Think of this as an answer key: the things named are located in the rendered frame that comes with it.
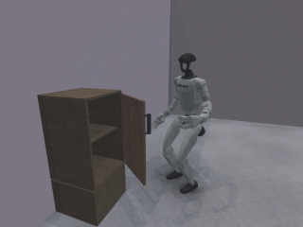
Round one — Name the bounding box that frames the left robot hand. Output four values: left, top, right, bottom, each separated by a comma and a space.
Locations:
178, 114, 201, 130

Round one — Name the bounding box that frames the robot left shin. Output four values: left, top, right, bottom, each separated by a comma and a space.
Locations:
177, 158, 195, 185

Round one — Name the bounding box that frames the left robot upper arm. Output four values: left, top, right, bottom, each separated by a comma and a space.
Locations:
194, 78, 210, 109

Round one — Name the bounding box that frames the handle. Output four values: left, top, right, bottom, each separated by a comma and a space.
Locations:
145, 113, 152, 134

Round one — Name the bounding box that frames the robot right forearm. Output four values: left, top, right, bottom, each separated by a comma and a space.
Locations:
163, 97, 179, 116

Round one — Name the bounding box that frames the cupboard door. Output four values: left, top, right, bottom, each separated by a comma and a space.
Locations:
120, 93, 146, 185

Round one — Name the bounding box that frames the robot left forearm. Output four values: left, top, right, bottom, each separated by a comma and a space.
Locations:
197, 102, 212, 124

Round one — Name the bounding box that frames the right robot upper arm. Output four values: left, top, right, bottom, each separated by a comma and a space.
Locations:
173, 76, 181, 100

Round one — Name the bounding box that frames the right robot hand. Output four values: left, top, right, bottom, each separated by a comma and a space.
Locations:
151, 113, 166, 129

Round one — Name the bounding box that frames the right robot thigh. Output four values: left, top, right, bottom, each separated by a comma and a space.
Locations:
163, 116, 184, 156

